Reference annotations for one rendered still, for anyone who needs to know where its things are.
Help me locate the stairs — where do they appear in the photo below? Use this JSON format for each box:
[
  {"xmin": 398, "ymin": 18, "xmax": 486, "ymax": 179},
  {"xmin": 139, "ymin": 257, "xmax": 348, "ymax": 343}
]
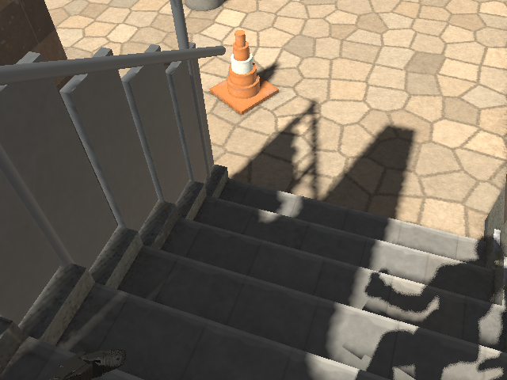
[{"xmin": 0, "ymin": 178, "xmax": 507, "ymax": 380}]

